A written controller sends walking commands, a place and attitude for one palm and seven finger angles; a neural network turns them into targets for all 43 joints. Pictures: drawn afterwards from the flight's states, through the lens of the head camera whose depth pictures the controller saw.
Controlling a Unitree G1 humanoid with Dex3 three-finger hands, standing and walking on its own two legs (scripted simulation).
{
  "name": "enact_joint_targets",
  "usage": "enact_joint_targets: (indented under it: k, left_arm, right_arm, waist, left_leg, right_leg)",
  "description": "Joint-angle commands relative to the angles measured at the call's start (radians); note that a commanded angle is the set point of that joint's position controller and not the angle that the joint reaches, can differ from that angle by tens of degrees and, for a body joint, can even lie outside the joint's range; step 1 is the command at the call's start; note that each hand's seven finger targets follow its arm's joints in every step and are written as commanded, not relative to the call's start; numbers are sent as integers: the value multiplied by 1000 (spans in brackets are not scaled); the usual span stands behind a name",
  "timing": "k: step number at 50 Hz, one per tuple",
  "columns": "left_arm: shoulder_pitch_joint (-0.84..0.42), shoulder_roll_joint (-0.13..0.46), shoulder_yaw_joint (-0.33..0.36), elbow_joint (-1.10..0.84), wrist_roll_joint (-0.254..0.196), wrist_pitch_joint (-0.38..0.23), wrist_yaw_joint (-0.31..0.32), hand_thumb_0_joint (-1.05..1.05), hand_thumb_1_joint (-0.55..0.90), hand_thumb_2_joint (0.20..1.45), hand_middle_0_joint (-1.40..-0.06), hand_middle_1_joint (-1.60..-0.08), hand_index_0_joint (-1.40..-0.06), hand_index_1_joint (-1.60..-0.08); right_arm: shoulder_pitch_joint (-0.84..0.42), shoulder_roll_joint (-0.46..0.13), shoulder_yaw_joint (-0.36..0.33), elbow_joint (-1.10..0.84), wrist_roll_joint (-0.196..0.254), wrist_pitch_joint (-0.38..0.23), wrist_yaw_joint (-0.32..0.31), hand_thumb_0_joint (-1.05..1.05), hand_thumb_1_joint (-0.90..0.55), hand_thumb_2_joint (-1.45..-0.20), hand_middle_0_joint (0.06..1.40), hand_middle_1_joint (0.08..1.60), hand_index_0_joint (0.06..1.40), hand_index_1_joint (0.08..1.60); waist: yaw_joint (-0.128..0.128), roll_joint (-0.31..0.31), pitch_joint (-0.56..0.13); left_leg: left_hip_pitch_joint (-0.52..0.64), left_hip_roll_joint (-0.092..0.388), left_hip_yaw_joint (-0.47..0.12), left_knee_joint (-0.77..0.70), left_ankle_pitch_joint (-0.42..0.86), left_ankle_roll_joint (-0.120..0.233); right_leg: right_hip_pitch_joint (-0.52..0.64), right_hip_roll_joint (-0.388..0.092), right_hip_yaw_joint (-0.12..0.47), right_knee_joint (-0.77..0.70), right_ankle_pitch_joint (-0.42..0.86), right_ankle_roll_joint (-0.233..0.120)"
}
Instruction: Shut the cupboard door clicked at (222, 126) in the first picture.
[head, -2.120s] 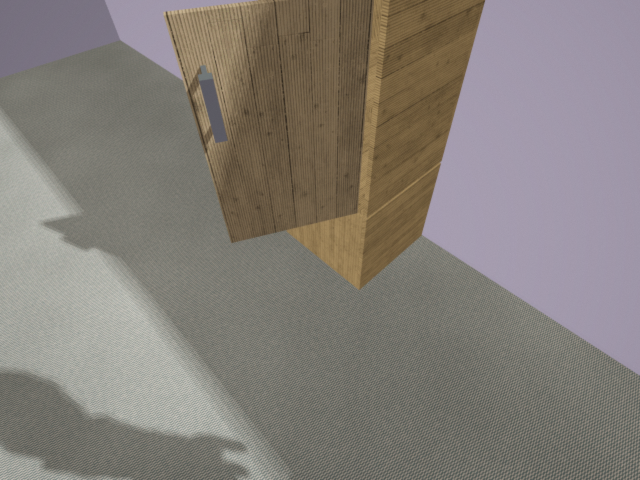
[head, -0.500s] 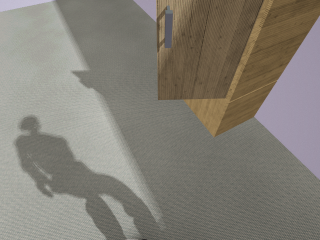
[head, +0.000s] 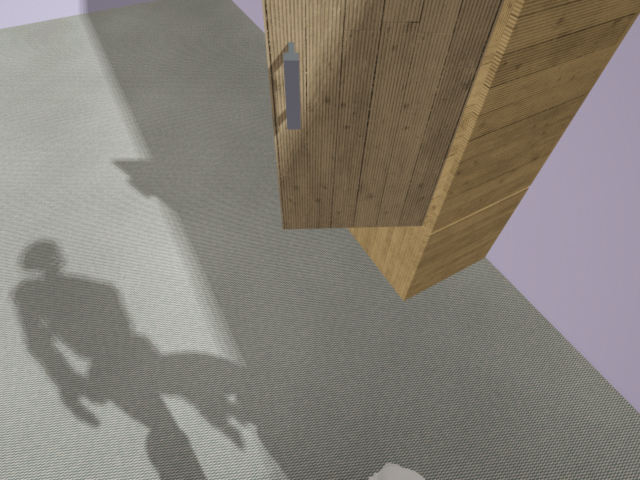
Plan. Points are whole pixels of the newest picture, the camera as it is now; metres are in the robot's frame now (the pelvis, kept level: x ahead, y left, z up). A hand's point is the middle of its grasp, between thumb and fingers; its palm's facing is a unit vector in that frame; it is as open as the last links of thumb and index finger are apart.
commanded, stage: take the last steps up to it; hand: left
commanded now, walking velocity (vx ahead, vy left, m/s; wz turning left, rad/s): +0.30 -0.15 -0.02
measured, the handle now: (292, 86) +0.71 +0.08 +0.09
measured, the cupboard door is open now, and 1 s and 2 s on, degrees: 63 63 63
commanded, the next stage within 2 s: come to a stop and stand still in 0.46 s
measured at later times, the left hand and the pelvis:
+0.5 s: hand (280, 463) +0.17 +0.07 -0.19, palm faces +0.02 -1.00 -0.10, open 7.4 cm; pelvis +0.18 -0.08 -0.01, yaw -1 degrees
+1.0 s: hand (282, 367) +0.31 +0.08 -0.18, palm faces +0.09 -0.97 -0.23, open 7.3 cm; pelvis +0.26 -0.12 +0.00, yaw +3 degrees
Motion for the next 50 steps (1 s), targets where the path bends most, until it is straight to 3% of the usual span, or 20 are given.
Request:
enact_joint_targets:
  k: [1, 3, 4, 5, 10, 16, 19, 20, 21, 22, 24, 28, 32, 33, 35, 37, 39, 46, 49, 50]
  left_arm:
    - [13, 58, 23, -55, -10, -30, -12, 0, 900, 900, -200, -300, -200, -300]
    - [186, 140, 45, 0, -9, -43, -3, 0, 900, 900, -200, -300, -200, -300]
    - [286, 245, 67, 32, -7, -60, 16, 0, 900, 900, -200, -300, -200, -300]
    - [307, 270, 65, 32, -14, -54, 31, 0, 900, 900, -200, -300, -200, -300]
    - [70, 118, 20, -32, -1, -73, 60, 0, 900, 900, -200, -300, -200, -300]
    - [84, 117, 9, -6, -9, -86, 51, 0, 900, 900, -200, -300, -200, -300]
    - [63, 95, 5, -4, -22, -84, 48, 0, 900, 900, -200, -300, -200, -300]
    - [76, 62, 2, -30, -25, -80, 42, 0, 900, 900, -200, -300, -200, -300]
    - [50, 45, -7, -68, -26, -81, 34, 0, 900, 900, -200, -300, -200, -300]
    - [-7, 86, 2, -83, -6, -74, 38, 0, 900, 900, -200, -300, -200, -300]
    - [-56, 75, 10, -94, -9, -66, 30, 0, 900, 900, -200, -300, -200, -300]
    - [3, 5, -2, -64, -12, -41, 16, 0, 900, 900, -200, -300, -200, -300]
    - [123, 70, -10, -9, -12, -53, 33, 0, 900, 900, -200, -300, -200, -300]
    - [100, 142, -6, -14, -9, -61, 45, 0, 900, 900, -200, -300, -200, -300]
    - [38, 222, 1, -40, -12, -49, 52, 0, 900, 900, -200, -300, -200, -300]
    - [65, 227, 12, -27, -15, -50, 69, 0, 900, 900, -200, -300, -200, -300]
    - [98, 231, 30, -29, -10, -36, 86, 0, 900, 900, -200, -300, -200, -300]
    - [-35, 231, 45, -115, -4, -20, 90, 0, 900, 900, -200, -300, -200, -300]
    - [-89, 217, 43, -128, -4, -15, 84, 0, 900, 900, -200, -300, -200, -300]
    - [-85, 189, 35, -132, -14, -7, 82, 0, 900, 900, -200, -300, -200, -300]
  right_arm:
    - [25, -201, -49, -25, 2, 4, -10, 0, -900, -900, 200, 300, 200, 300]
    - [3, -169, -44, -30, 12, 8, -3, 0, -900, -900, 200, 300, 200, 300]
    - [-8, -81, -25, -61, 28, 7, 8, 0, -900, -900, 200, 300, 200, 300]
    - [-71, -87, -19, -93, 32, 13, 6, 0, -900, -900, 200, 300, 200, 300]
    - [-79, -37, -19, -67, 21, 23, 23, 0, -900, -900, 200, 300, 200, 300]
    - [-123, -31, -9, -95, 24, 15, 33, 0, -900, -900, 200, 300, 200, 300]
    - [-4, -73, -17, -48, 19, -5, 19, 0, -900, -900, 200, 300, 200, 300]
    - [100, -164, -36, -26, 7, -15, 6, 0, -900, -900, 200, 300, 200, 300]
    - [187, -249, -54, -10, 1, -9, -5, 0, -900, -900, 200, 300, 200, 300]
    - [182, -254, -49, -7, 2, 0, -10, 0, -900, -900, 200, 300, 200, 300]
    - [62, -188, -33, -56, 8, -7, -15, 0, -900, -900, 200, 300, 200, 300]
    - [-45, -152, -28, -77, 5, -11, -10, 0, -900, -900, 200, 300, 200, 300]
    - [-97, -141, -12, -72, 27, 13, -6, 0, -900, -900, 200, 300, 200, 300]
    - [-74, -110, -5, -75, 39, 21, 0, 0, -900, -900, 200, 300, 200, 300]
    - [-23, -81, -7, -52, 44, 47, 10, 0, -900, -900, 200, 300, 200, 300]
    - [-44, -118, -19, -59, 43, 66, 1, 0, -900, -900, 200, 300, 200, 300]
    - [-100, -134, -28, -81, 50, 71, -3, 0, -900, -900, 200, 300, 200, 300]
    - [-142, -104, -29, -115, 41, 92, 22, 0, -900, -900, 200, 300, 200, 300]
    - [-55, -109, -31, -98, 37, 81, 23, 0, -900, -900, 200, 300, 200, 300]
    - [-11, -143, -32, -88, 32, 70, 23, 0, -900, -900, 200, 300, 200, 300]
  waist:
    - [14, 166, 27]
    - [104, -2, -42]
    - [143, -304, -87]
    - [155, -310, -96]
    - [16, -78, -59]
    - [5, -62, -19]
    - [-65, 16, -74]
    - [-104, 182, -139]
    - [-127, 335, -156]
    - [-125, 237, -112]
    - [-65, 174, 19]
    - [-6, 194, -32]
    - [52, 33, -91]
    - [24, -102, -94]
    - [1, -63, -79]
    - [46, -314, -140]
    - [90, -283, -154]
    - [49, -168, -136]
    - [-7, -157, -136]
    - [-27, -58, -139]
  left_leg:
    - [-188, 188, -100, -133, -73, 135]
    - [-313, 78, 10, 154, -82, 77]
    - [-500, -59, 109, 480, -227, 37]
    - [-544, -36, 1, 709, -378, 55]
    - [-404, 47, -39, 622, -163, 49]
    - [-295, -6, 34, 275, -35, 51]
    - [4, -24, 31, 45, 145, 72]
    - [206, 155, -218, -12, 255, 157]
    - [322, 404, -500, -95, 449, 299]
    - [230, 426, -494, -103, 432, 316]
    - [38, 366, -392, -142, 381, 279]
    - [-84, 209, -74, -132, 357, 174]
    - [-155, 56, 8, 63, 214, 65]
    - [-195, 4, 24, 87, 33, 26]
    - [-119, -44, 20, 150, -33, 11]
    - [-231, -61, 10, 348, -230, 3]
    - [-347, -85, -54, 537, -316, 11]
    - [-269, -79, -94, 418, -165, 0]
    - [-107, -74, -61, 121, 36, 4]
    - [6, -36, -58, -19, 185, 10]
  right_leg:
    - [201, 47, -82, -183, 83, 0]
    - [462, 6, 8, -336, 8, -38]
    - [580, -228, 370, -513, -132, -138]
    - [539, -325, 529, -596, -143, -213]
    - [300, -209, 194, -534, 208, -202]
    - [334, -159, 137, -514, 368, -197]
    - [247, -86, 62, -288, 490, -128]
    - [55, -2, 8, -66, 320, -67]
    - [-154, 85, -49, 229, -225, -19]
    - [-189, 52, 53, 382, -270, -24]
    - [-220, -20, 100, 426, -151, -3]
    - [26, -28, 14, 25, -49, 21]
    - [323, -8, -1, -365, 326, 30]
    - [332, -142, 165, -386, 532, -19]
    - [271, -244, 171, -371, 820, -87]
    - [431, -273, 192, -330, 1239, -145]
    - [533, -335, 233, -321, 1363, -212]
    - [368, -295, 133, -383, 867, -169]
    - [263, -226, 95, -327, 581, -107]
    - [181, -174, 66, -265, 376, -62]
